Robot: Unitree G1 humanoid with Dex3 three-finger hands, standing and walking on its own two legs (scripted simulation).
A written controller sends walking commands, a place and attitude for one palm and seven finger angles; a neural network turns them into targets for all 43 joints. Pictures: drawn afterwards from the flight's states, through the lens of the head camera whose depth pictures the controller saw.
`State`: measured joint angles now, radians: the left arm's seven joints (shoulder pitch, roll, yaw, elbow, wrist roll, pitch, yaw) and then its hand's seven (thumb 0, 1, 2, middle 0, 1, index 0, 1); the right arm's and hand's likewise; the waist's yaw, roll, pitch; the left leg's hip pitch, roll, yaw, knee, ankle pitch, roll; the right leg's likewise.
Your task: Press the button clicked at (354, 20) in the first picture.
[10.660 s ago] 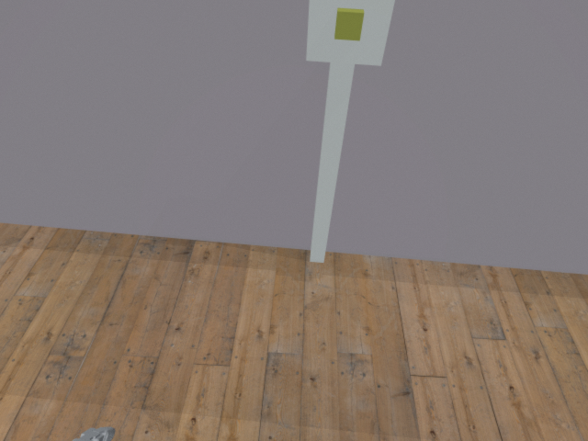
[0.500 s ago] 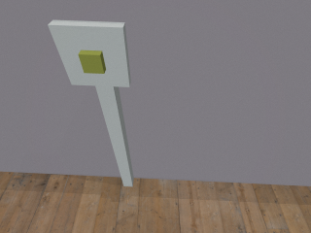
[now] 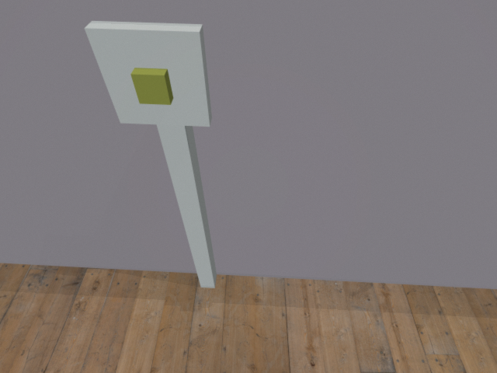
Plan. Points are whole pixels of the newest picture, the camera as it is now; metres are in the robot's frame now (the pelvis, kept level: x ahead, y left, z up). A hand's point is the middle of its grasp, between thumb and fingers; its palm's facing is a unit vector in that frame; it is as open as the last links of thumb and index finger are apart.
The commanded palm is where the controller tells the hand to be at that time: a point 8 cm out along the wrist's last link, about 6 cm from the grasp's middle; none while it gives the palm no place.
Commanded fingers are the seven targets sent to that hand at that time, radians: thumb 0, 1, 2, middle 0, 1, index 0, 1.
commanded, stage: come to a stop and stand still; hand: left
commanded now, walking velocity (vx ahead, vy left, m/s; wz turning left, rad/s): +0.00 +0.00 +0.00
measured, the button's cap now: (153, 85) +0.53 +0.20 +0.20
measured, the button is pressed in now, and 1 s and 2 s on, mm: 0 0 0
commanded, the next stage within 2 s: look again from close up in 0.50 s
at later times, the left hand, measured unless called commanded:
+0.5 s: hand out of the picture -0.06 +0.19 -0.17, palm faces +0.04 -0.98 -0.17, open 7.4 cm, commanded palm none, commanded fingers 0.00 0.90 0.90 -0.20 -0.30 -0.20 -0.30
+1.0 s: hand out of the picture -0.02 +0.18 -0.17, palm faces +0.03 -0.99 -0.14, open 7.4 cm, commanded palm none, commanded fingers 0.00 0.90 0.90 -0.20 -0.30 -0.20 -0.30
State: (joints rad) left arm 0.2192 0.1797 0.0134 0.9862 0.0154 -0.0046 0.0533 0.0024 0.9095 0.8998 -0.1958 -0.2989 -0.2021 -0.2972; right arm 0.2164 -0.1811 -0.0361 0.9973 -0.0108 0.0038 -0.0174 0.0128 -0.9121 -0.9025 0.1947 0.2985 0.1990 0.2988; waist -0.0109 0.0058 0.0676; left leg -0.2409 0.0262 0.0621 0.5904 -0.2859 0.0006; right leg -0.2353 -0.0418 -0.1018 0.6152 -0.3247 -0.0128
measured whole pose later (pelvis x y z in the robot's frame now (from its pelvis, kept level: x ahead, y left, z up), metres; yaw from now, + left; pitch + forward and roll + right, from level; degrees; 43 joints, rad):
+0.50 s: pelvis -0.03 +0.02 +0.01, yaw +1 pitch -1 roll +0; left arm 0.39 0.17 0.00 1.06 0.02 0.01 0.03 0.00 0.91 0.90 -0.20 -0.30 -0.20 -0.30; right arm 0.37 -0.15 0.01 1.07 -0.02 0.01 -0.01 0.01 -0.91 -0.90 0.20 0.30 0.20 0.30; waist 0.00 -0.02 0.01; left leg -0.28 0.00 0.06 0.50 -0.20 0.04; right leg -0.26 -0.05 -0.08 0.49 -0.21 0.00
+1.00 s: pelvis +0.00 +0.03 +0.01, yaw +0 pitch -1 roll +0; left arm 0.33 0.13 -0.01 1.09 0.02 -0.02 0.04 0.00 0.91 0.90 -0.20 -0.30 -0.20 -0.30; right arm 0.30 -0.13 0.01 1.12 -0.01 -0.02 -0.02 0.02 -0.92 -0.90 0.20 0.30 0.20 0.30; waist 0.00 -0.02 0.02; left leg -0.23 -0.01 0.08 0.46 -0.22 0.04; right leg -0.21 -0.05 -0.06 0.46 -0.23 0.02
